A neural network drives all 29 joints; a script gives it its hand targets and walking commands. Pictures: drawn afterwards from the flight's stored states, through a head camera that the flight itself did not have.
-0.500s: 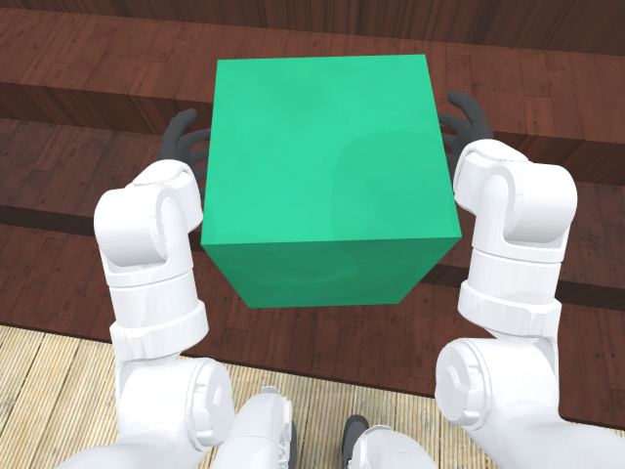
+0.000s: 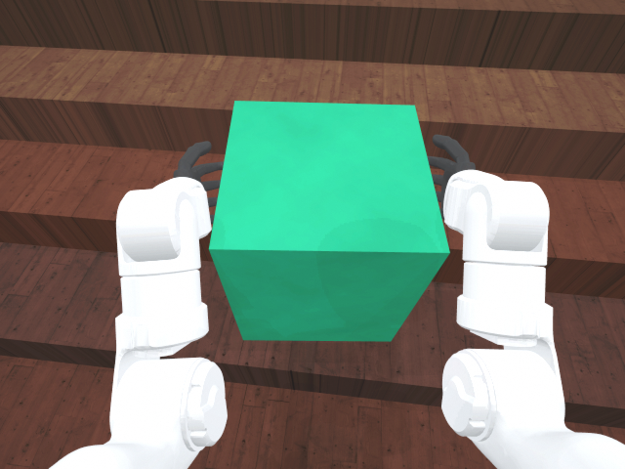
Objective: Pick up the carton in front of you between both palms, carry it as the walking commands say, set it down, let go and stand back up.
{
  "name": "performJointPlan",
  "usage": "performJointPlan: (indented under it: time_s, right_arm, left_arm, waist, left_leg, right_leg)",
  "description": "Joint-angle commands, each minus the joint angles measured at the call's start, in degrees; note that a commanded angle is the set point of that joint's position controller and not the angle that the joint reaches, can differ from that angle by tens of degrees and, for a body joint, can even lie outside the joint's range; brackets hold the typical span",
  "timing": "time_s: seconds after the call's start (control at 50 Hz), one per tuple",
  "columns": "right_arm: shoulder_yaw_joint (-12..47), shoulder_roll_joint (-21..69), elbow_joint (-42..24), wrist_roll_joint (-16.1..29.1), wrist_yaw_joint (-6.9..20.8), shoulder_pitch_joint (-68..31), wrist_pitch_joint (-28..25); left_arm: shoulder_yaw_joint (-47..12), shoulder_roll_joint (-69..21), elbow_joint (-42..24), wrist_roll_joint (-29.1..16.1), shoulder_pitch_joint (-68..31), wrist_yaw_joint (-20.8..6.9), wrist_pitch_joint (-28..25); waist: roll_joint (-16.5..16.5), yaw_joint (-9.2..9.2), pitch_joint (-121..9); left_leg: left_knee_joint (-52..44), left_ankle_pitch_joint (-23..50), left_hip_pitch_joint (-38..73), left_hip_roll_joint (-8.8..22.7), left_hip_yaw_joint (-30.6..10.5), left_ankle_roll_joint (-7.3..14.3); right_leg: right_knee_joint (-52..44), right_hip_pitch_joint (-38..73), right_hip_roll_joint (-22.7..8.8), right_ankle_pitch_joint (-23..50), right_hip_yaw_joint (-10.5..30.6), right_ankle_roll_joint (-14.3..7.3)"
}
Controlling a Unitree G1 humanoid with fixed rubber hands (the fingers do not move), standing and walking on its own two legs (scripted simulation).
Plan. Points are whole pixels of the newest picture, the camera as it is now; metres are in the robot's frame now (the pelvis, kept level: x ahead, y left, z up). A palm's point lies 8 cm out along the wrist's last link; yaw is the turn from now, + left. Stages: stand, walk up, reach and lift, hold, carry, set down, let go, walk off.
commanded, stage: carry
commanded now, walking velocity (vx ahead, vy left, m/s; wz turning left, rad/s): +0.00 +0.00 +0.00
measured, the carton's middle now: (320, 233) +0.38 +0.00 +0.08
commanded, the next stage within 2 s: none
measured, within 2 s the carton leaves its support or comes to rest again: neither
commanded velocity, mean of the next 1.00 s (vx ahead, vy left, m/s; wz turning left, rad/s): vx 0.00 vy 0.00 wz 0.00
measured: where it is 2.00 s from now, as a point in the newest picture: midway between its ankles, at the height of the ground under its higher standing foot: outside the picture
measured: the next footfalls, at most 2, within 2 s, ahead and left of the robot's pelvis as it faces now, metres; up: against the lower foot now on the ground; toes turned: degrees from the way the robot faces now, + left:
left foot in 0.30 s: +0.18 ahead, +0.12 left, +0.16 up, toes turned +1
right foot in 0.66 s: +0.25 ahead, -0.09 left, +0.16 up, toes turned -3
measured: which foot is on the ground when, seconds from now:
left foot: up 0.00-0.28, down 0.30-1.00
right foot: down 0.00-0.36, up 0.38-0.64, down 0.66-1.00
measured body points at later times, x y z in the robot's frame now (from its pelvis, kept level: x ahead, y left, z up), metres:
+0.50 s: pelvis +0.08 +0.03 +0.09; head +0.17 +0.01 +0.53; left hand +0.47 +0.14 +0.16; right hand +0.44 -0.17 +0.15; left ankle +0.12 +0.12 -0.59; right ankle +0.00 -0.10 -0.48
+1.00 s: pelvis +0.17 -0.01 +0.14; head +0.14 -0.02 +0.59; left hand +0.52 +0.15 +0.27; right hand +0.53 -0.15 +0.27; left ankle +0.14 +0.12 -0.59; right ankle +0.21 -0.09 -0.59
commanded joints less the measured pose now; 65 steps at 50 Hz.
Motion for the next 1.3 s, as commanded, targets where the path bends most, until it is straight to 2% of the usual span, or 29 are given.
performJointPlan:
  time_s: [0.0, 0.02, 0.12, 0.16, 0.2, 0.22, 0.24, 0.28, 0.3, 0.32, 0.34, 0.36, 0.38, 0.42, 0.5, 0.52, 0.54, 0.58, 0.62, 0.64, 0.66, 0.68, 0.7, 0.72, 0.76, 0.78, 0.92, 1.06, 1.28]
  right_arm:
    - [36.9, 64.14, 5.44, 23.1, 14.42, -33.49, -0.2]
    - [36.24, 65.21, 5.32, 22.83, 14.18, -34.51, -0.8]
    - [39.03, 69.36, -0.64, 25.64, 12.79, -37.6, -3.27]
    - [40.99, 69.51, -5.19, 26.77, 12.04, -38.44, -4.09]
    - [42.6, 68.8, -8.58, 27.4, 11.21, -38.09, -4.71]
    - [43.23, 68.27, -9.96, 27.37, 10.89, -37.06, -4.89]
    - [43.44, 68.6, -10.31, 27.02, 10.66, -36.04, -5.11]
    - [45.0, 68.57, -10.76, 27.35, 10.57, -34.46, -5.52]
    - [46.38, 68.84, -11.27, 26.89, 10.78, -33.62, -6.64]
    - [47.18, 68.5, -12.71, 26.38, 10.84, -32.61, -7.62]
    - [48.51, 68.86, -14.32, 26.9, 11.0, -31.47, -8.11]
    - [49.32, 69.18, -14.83, 27.58, 11.5, -30.14, -8.22]
    - [49.93, 69.38, -15.17, 28.87, 12.35, -30.37, -8.11]
    - [51.49, 70.27, -15.37, 30.72, 13.35, -32.79, -8.79]
    - [52.53, 69.24, -12.34, 31.77, 14.4, -32.07, -9.1]
    - [51.61, 68.23, -12.24, 31.2, 14.33, -31.64, -8.86]
    - [51.21, 67.14, -12.48, 30.74, 14.28, -32.53, -8.21]
    - [48.84, 65.7, -9.92, 29.77, 14.39, -30.89, -6.81]
    - [45.89, 63.4, -5.65, 27.92, 14.6, -28.65, -5.17]
    - [44.15, 62.77, -3.14, 26.53, 14.62, -27.12, -4.49]
    - [41.94, 61.16, -0.47, 24.81, 14.65, -25.85, -3.85]
    - [39.66, 59.84, 2.36, 23.55, 14.74, -26.25, -3.16]
    - [37.87, 59.17, 5.55, 22.79, 14.46, -24.71, -2.21]
    - [36.01, 58.42, 6.66, 21.53, 14.32, -24.38, -1.73]
    - [33.74, 59.42, 8.29, 20.89, 14.36, -25.51, -0.95]
    - [33.27, 60.53, 8.13, 21.22, 14.47, -28.85, -1.1]
    - [31.61, 64.74, 8.96, 21.56, 13.98, -31.02, -2.94]
    - [36.39, 65.94, -0.78, 24.99, 12.09, -35.18, -3.61]
    - [38.7, 65.22, -1.32, 25.04, 13.0, -31.9, -3.43]
  left_arm:
    - [-34.8, -60.0, 6.91, -22.74, -33.85, -15.01, -1.04]
    - [-34.64, -61.32, 6.05, -23.66, -34.84, -15.64, -1.7]
    - [-36.44, -64.32, -3.97, -26.86, -40.37, -15.9, -4.59]
    - [-37.58, -63.89, -8.61, -27.52, -40.57, -15.41, -5.26]
    - [-38.89, -63.41, -11.45, -28.03, -39.82, -14.81, -5.61]
    - [-39.49, -63.05, -12.38, -27.89, -38.34, -14.57, -5.75]
    - [-40.06, -62.7, -12.69, -26.83, -37.22, -14.25, -5.86]
    - [-41.15, -61.65, -14.8, -26.01, -35.27, -13.88, -6.22]
    - [-41.54, -61.18, -16.89, -25.85, -34.97, -14.18, -6.61]
    - [-42.46, -60.52, -18.68, -25.18, -37.1, -14.4, -6.9]
    - [-43.03, -59.21, -19.47, -24.7, -36.83, -14.53, -7.24]
    - [-43.3, -59.12, -18.33, -23.86, -34.03, -14.29, -7.57]
    - [-42.19, -57.92, -15.59, -22.5, -30.75, -13.81, -8.3]
    - [-40.25, -57.05, -12.63, -19.75, -26.46, -13.44, -8.98]
    - [-38.87, -53.33, -10.05, -17.11, -24.89, -13.7, -9.14]
    - [-39.41, -53.24, -9.67, -17.29, -25.62, -13.79, -9.01]
    - [-39.37, -52.99, -9.06, -17.49, -25.2, -13.92, -8.71]
    - [-39.0, -52.76, -8.53, -18.42, -25.63, -13.87, -7.5]
    - [-39.15, -54.44, -5.46, -19.54, -24.27, -14.14, -6.09]
    - [-38.83, -54.2, -4.32, -20.35, -24.59, -14.4, -5.37]
    - [-38.81, -54.52, -2.78, -21.08, -25.12, -14.76, -4.71]
    - [-38.54, -53.72, -0.55, -21.63, -26.63, -14.85, -4.22]
    - [-37.59, -52.87, 1.81, -20.98, -26.98, -14.91, -3.96]
    - [-37.33, -54.03, 2.53, -21.78, -28.54, -15.17, -3.89]
    - [-37.28, -55.76, 0.41, -23.9, -32.88, -15.16, -3.58]
    - [-36.25, -56.79, 0.95, -24.22, -35.8, -15.21, -3.42]
    - [-33.2, -62.54, 4.75, -25.8, -36.69, -15.87, -5.4]
    - [-35.45, -63.26, -2.61, -27.96, -38.29, -14.42, -5.52]
    - [-38.21, -62.47, -3.86, -26.5, -34.96, -13.97, -5.02]
  waist:
    - [-10.7, 1.17, -28.01]
    - [-7.01, 2.52, -26.48]
    - [-6.05, 2.03, -20.63]
    - [-6.83, 1.8, -19.65]
    - [-7.58, 0.42, -19.57]
    - [-8.14, 0.65, -19.91]
    - [-8.2, -0.33, -22.1]
    - [-12.02, -1.96, -28.44]
    - [-15.83, -7.3, -37.28]
    - [-7.69, -9.82, -43.08]
    - [8.26, -10.75, -43.16]
    - [21.29, -9.8, -42.32]
    - [11.63, -8.91, -42.77]
    - [4.72, -8.52, -34.63]
    - [0.92, -5.74, -25.28]
    - [-1.44, -5.28, -26.09]
    - [-2.14, -4.57, -25.0]
    - [6.07, -2.64, -26.83]
    - [5.93, 0.13, -29.23]
    - [4.75, 1.08, -29.42]
    - [0.53, 0.95, -27.52]
    - [-7.44, 0.76, -25.58]
    - [-8.55, 0.58, -26.91]
    - [-5.86, 0.22, -26.12]
    - [-0.59, 0.03, -21.83]
    - [0.46, 0.05, -19.95]
    - [-2.08, 0.55, -20.96]
    - [-2.25, 0.75, -25.58]
    - [-0.35, 0.48, -27.15]
  left_leg:
    - [41.04, -22.28, -26.72, -1.87, -2.87, -2.69]
    - [45.79, -21.29, -30.22, -1.89, -2.98, -2.29]
    - [67.3, -18.31, -39.87, -1.31, -2.15, -0.79]
    - [64.67, -18.88, -41.55, -0.68, 0.53, -1.03]
    - [54.26, -18.08, -37.95, 1.61, -0.19, -0.72]
    - [45.29, -16.36, -35.73, 2.86, 0.13, -0.49]
    - [27.83, -29.5, -22.01, 0.69, 2.11, 1.27]
    - [18.84, -20.45, -4.21, -7.59, 11.38, 2.22]
    - [19.81, -10.4, 6.77, -4.38, -1.21, 6.68]
    - [12.05, -6.27, 13.38, -1.0, -11.73, 9.55]
    - [2.81, 16.84, 19.11, 5.61, -26.3, 13.3]
    - [-6.77, 47.35, 24.83, 11.66, -39.84, 19.3]
    - [-2.35, 47.51, 25.75, 13.33, -38.09, 20.44]
    - [-0.59, 34.75, 26.17, 12.86, -33.71, 15.69]
    - [-7.35, 29.59, 27.73, 12.7, -24.3, 11.53]
    - [-7.8, 36.81, 25.67, 13.4, -23.05, 10.95]
    - [-11.15, 38.53, 21.28, 11.54, -15.87, 9.66]
    - [-11.52, 49.87, 12.3, 9.77, -6.27, 7.71]
    - [-6.07, 46.98, 10.01, 8.55, -2.1, 5.95]
    - [-2.71, 40.27, 8.84, 6.42, -1.37, 4.57]
    - [-0.97, 19.77, 5.1, 5.0, -1.92, 1.89]
    - [0.26, -4.33, 1.11, 3.07, -2.42, -1.06]
    - [-1.1, -14.35, 0.72, 1.35, -3.52, -2.44]
    - [-7.42, -13.12, 4.43, 1.15, -3.94, -2.89]
    - [-14.26, -4.64, 9.65, 1.74, -4.68, -3.1]
    - [-14.9, -1.57, 10.43, 2.6, -5.48, -2.56]
    - [-16.35, 5.46, 9.1, 4.03, -6.56, -1.05]
    - [-15.95, 7.81, 10.75, 4.04, -6.8, -0.06]
    - [-15.03, 17.83, 13.36, 4.75, -7.24, 0.76]
  right_leg:
    - [14.63, 38.73, -23.24, 99.55, 10.51, -12.78]
    - [13.31, 35.86, -22.22, 87.47, 10.18, -12.91]
    - [9.35, 24.82, -18.7, 52.48, 8.04, -11.54]
    - [6.96, 22.07, -16.55, 39.48, 7.94, -11.55]
    - [6.23, 19.34, -15.51, 37.06, 7.34, -10.61]
    - [5.81, 19.48, -14.53, 37.13, 6.45, -9.68]
    - [2.09, 11.15, -14.63, 50.18, 3.83, -9.88]
    - [9.89, 12.88, -14.91, 75.46, 1.32, -8.84]
    - [19.86, 10.56, -14.97, 97.96, 2.33, -4.32]
    - [33.34, 7.75, -11.85, 95.12, 1.88, -1.4]
    - [48.43, -2.64, -5.34, 62.43, 1.72, 0.39]
    - [68.26, -15.11, 5.32, -0.11, 5.45, 1.43]
    - [80.99, -21.47, 5.51, -10.47, 16.87, -0.45]
    - [85.36, -37.02, 3.54, -18.75, 20.72, -2.73]
    - [73.65, -44.24, -2.34, -19.73, 14.26, -0.44]
    - [64.82, -40.23, -4.49, -19.84, 14.92, 0.48]
    - [46.42, -32.69, -3.85, -24.21, 7.88, 1.76]
    - [31.71, -12.88, -0.25, -10.14, 0.68, 1.67]
    - [19.72, -2.67, 0.24, 8.66, 0.79, 0.06]
    - [13.91, 2.07, -0.26, 13.12, 1.81, -0.86]
    - [11.58, 5.61, -5.68, 28.67, 8.31, -1.74]
    - [13.4, 9.08, -14.96, 56.48, 17.86, -3.0]
    - [14.46, 9.45, -19.5, 54.7, 20.23, -8.41]
    - [12.38, 5.09, -17.74, 39.28, 19.87, -9.08]
    - [8.86, -2.63, -12.08, 8.23, 16.85, -5.18]
    - [7.62, -5.23, -10.6, 2.1, 15.6, -3.6]
    - [11.72, 1.02, -9.29, 15.96, 10.82, -2.23]
    - [13.03, 4.64, -9.01, 17.91, 9.55, -3.39]
    - [15.15, 4.22, -8.64, 21.26, 8.15, -3.81]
